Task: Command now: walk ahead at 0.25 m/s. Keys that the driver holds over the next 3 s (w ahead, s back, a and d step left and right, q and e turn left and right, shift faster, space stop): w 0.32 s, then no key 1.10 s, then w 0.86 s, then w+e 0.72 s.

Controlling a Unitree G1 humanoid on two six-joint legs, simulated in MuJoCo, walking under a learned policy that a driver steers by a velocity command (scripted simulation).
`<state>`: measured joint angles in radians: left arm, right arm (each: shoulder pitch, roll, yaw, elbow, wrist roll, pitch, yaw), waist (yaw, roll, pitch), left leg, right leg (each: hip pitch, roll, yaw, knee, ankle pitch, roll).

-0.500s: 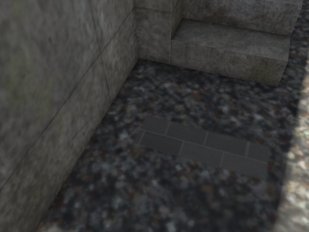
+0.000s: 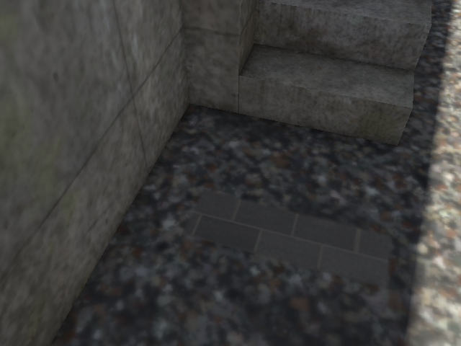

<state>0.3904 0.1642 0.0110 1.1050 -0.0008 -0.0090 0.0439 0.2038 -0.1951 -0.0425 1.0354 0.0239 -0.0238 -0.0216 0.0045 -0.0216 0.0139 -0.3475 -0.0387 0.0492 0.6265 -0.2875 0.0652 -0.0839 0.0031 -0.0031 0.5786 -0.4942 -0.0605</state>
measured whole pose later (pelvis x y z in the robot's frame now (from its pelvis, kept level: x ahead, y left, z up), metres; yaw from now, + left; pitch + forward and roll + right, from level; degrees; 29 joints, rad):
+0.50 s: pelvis +0.15 +0.04 +0.00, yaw +0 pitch +1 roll +0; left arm 0.45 0.21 0.02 1.07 -0.02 -0.10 0.01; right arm 0.02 -0.24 -0.02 0.85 -0.02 -0.09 0.03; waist 0.03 -0.01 0.06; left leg -0.43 -0.01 0.08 0.57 -0.17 0.07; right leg -0.19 0.03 0.09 1.14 -0.53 0.01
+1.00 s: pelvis +0.24 +0.02 +0.01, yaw +1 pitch -1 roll +0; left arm 0.23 0.22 0.03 0.98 0.01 -0.03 0.02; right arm 0.24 -0.22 0.04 0.99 -0.02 -0.05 -0.02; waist -0.02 0.01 0.04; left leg -0.22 0.01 0.07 0.52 -0.28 0.02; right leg -0.27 0.01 0.03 0.52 -0.23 0.00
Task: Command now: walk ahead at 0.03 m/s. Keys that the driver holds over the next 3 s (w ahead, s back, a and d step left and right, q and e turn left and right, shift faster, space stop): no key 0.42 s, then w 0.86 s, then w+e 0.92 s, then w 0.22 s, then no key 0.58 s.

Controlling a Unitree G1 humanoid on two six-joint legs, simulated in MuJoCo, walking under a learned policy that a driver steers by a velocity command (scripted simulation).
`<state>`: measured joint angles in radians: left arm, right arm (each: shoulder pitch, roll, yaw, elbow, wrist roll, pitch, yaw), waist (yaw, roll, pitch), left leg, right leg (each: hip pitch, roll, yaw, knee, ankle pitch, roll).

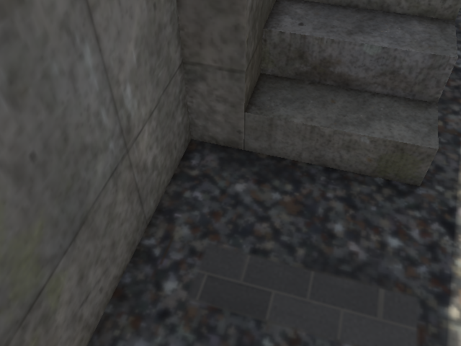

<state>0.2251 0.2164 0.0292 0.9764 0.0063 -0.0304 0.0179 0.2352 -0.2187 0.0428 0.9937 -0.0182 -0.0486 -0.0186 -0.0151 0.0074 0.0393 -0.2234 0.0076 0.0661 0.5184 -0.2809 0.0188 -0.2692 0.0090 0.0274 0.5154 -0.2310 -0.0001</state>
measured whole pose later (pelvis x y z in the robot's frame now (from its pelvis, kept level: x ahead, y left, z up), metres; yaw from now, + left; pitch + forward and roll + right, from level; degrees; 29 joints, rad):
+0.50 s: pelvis +0.02 -0.01 +0.00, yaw +0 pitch -2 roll -1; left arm 0.20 0.21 0.03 1.05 0.00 -0.01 0.01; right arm 0.29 -0.20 0.06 1.06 0.00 -0.04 -0.02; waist -0.01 -0.01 0.04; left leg -0.19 0.03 0.05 0.58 -0.36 0.02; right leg -0.24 0.03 0.02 0.58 -0.33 -0.03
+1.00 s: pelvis +0.16 -0.08 +0.01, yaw +1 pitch +0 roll -1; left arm 0.38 0.18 0.00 1.06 0.01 -0.11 -0.02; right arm 0.19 -0.28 -0.03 0.91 0.01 -0.08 0.00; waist 0.04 0.03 -0.02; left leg -0.61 0.12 0.00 0.94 -0.13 0.04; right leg -0.04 0.06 -0.06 0.27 -0.23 -0.06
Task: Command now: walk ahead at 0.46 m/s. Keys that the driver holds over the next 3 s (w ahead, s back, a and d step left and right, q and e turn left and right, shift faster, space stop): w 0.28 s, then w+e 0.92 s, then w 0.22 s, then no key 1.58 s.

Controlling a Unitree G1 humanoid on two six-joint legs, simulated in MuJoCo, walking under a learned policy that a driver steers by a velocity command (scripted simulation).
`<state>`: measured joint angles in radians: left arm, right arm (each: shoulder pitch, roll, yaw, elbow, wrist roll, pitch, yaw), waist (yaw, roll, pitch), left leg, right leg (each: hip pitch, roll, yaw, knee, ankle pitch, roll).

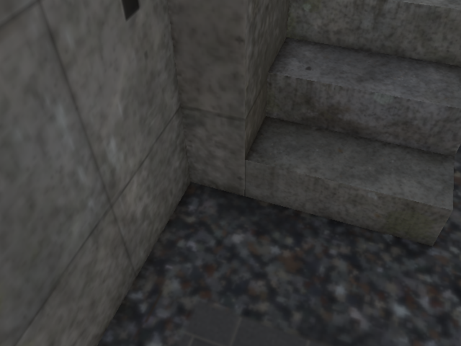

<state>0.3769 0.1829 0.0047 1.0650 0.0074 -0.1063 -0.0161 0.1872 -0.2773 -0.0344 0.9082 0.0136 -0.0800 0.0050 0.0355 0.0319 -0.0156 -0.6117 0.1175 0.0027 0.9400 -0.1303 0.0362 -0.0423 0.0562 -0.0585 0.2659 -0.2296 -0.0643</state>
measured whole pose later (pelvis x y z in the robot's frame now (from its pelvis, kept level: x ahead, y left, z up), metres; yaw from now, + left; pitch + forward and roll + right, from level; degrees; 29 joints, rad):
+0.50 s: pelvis +0.25 +0.02 +0.00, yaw -3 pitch +0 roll +1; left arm 0.17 0.32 0.04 0.85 -0.02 -0.07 0.00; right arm 0.31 -0.29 -0.05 0.97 -0.03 -0.12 0.03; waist -0.04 -0.06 0.02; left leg -0.07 -0.01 0.12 0.21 -0.15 0.03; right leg -0.71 -0.10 0.11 1.02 -0.12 -0.02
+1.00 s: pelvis +0.51 -0.11 +0.00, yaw -21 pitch +1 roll +1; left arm 0.33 0.27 0.06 0.86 0.00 -0.06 -0.02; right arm 0.13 -0.27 -0.03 0.83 -0.05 -0.03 0.02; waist 0.02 0.03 0.08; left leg -0.58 0.10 -0.01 0.97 -0.22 -0.01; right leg -0.20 0.12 0.07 0.35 -0.16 -0.12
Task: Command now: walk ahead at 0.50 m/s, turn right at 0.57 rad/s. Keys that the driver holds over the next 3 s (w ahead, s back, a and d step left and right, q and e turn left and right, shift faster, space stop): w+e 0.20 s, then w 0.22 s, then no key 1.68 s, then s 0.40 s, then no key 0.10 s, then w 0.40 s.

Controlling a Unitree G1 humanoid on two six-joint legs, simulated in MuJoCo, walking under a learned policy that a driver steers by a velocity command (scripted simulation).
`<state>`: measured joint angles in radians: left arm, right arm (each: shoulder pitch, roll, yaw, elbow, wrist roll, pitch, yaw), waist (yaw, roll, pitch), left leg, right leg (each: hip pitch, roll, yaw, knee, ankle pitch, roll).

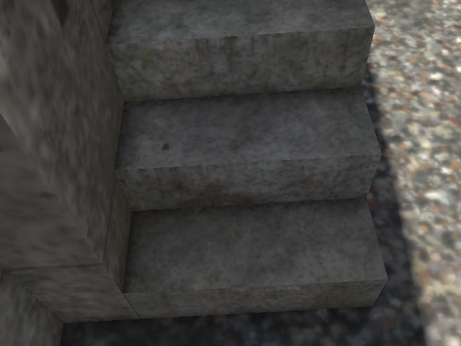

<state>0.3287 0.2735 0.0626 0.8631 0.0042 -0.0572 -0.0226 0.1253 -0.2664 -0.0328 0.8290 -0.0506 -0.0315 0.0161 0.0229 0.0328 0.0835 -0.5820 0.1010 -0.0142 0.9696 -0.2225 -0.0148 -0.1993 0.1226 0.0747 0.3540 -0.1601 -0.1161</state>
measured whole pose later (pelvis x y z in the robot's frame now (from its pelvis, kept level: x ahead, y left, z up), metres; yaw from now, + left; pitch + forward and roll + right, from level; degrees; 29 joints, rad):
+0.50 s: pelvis +0.24 +0.01 +0.00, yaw -12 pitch +1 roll +1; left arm 0.14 0.24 0.00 0.83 0.04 -0.05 -0.02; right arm 0.34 -0.20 -0.02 0.91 -0.02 -0.11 0.00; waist -0.05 -0.06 0.03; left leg -0.17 -0.01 0.04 0.32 -0.16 0.02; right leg -0.47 0.03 0.06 0.79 -0.25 -0.02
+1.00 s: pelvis +0.31 -0.04 -0.01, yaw -12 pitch -1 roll -1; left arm 0.26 0.16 0.00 0.96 0.01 -0.01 0.02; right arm 0.38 -0.15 0.02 1.01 0.00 -0.02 -0.05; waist 0.01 0.01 0.04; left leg -0.06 0.06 0.01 0.41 -0.34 -0.04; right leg -0.20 0.09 -0.03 0.40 -0.18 -0.08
